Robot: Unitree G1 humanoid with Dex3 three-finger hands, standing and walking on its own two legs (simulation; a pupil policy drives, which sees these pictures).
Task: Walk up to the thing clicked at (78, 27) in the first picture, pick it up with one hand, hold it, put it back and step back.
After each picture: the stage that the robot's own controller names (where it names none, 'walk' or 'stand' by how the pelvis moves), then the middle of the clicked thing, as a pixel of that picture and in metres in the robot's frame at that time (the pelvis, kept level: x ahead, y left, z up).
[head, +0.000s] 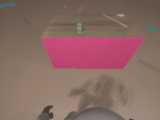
stand; (79, 28) +1.06 +0.21 -0.03
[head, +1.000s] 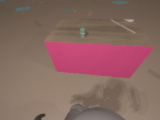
walk; (82, 33) +0.98 +0.21 -0.02
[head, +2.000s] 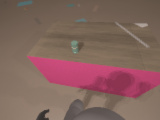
walk; (74, 47) +0.64 +0.22 -0.03
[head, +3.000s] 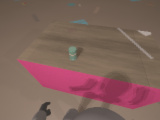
stand; (72, 53) +0.53 +0.19 -0.01
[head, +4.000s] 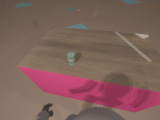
stand; (71, 59) +0.51 +0.20 -0.03
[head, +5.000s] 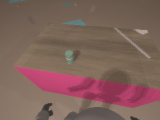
stand; (69, 57) +0.50 +0.21 -0.03
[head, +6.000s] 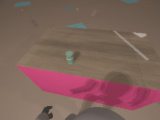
stand; (69, 57) +0.51 +0.22 -0.03
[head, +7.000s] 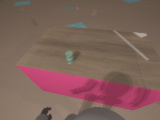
stand; (69, 57) +0.51 +0.22 -0.03
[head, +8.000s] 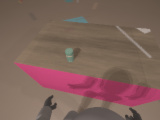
rise first; (69, 55) +0.51 +0.21 -0.03
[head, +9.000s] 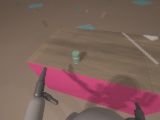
rise first; (76, 57) +0.53 +0.20 -0.03
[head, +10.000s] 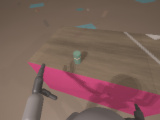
go down; (77, 57) +0.52 +0.19 -0.03
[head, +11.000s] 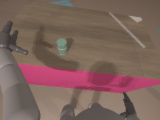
go down; (62, 47) +0.51 +0.18 +0.02
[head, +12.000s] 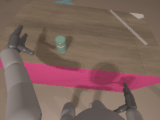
close in; (61, 45) +0.53 +0.18 +0.03
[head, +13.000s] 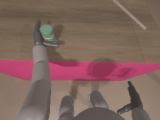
close; (49, 36) +0.54 +0.20 +0.07
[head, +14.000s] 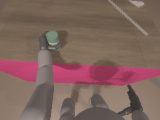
lift; (54, 41) +0.51 +0.20 +0.06
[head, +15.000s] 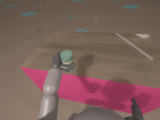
lift; (67, 61) +0.33 +0.16 +0.18
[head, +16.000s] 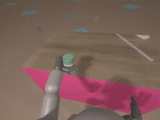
hold; (69, 64) +0.33 +0.16 +0.15
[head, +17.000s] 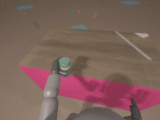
hold; (65, 67) +0.32 +0.18 +0.11
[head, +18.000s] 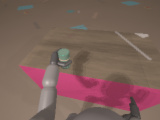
crouch; (64, 59) +0.36 +0.19 +0.14
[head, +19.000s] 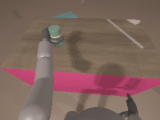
lower; (56, 36) +0.51 +0.20 +0.17
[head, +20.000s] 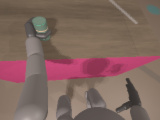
lower; (42, 29) +0.58 +0.20 +0.08
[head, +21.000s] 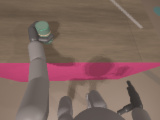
lower; (44, 33) +0.56 +0.20 +0.07
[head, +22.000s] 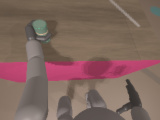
lower; (42, 32) +0.56 +0.21 +0.07
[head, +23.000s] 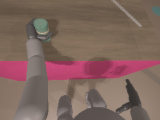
lower; (43, 31) +0.57 +0.21 +0.07
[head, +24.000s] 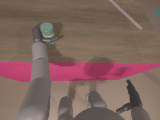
open; (48, 34) +0.55 +0.19 +0.07
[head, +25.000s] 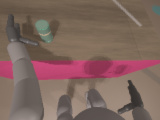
withdraw; (45, 32) +0.56 +0.20 +0.07
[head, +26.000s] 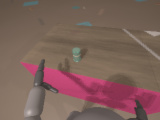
sink last; (76, 55) +0.52 +0.17 +0.02
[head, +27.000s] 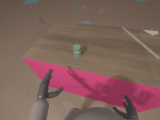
stand; (77, 51) +0.56 +0.18 +0.01
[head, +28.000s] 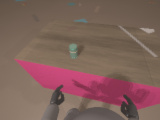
stand; (73, 51) +0.54 +0.18 +0.02
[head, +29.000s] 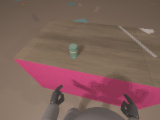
stand; (73, 51) +0.54 +0.18 +0.03
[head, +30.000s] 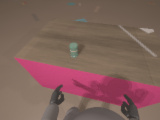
stand; (73, 50) +0.54 +0.18 +0.03
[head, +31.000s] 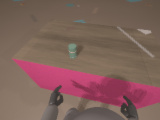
stand; (72, 51) +0.54 +0.18 +0.03
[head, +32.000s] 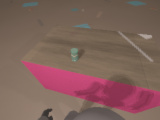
stand; (74, 54) +0.55 +0.18 -0.02
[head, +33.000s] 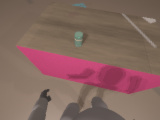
walk; (78, 39) +0.62 +0.13 +0.00
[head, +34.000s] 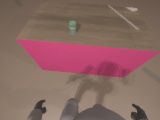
walk; (72, 28) +0.76 +0.24 -0.01
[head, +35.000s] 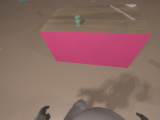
walk; (77, 21) +1.08 +0.28 -0.02
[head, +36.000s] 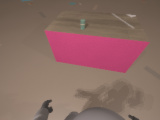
stand; (82, 24) +1.12 +0.19 -0.02
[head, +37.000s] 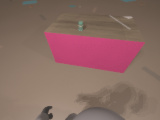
stand; (80, 26) +1.15 +0.21 -0.03
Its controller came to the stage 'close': yes
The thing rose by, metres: 0.20
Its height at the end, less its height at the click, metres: +0.00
